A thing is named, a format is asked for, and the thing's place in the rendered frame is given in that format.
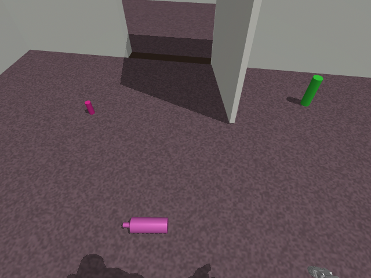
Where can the right robot hand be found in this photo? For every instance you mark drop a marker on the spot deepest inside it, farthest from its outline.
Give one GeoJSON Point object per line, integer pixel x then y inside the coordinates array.
{"type": "Point", "coordinates": [320, 272]}

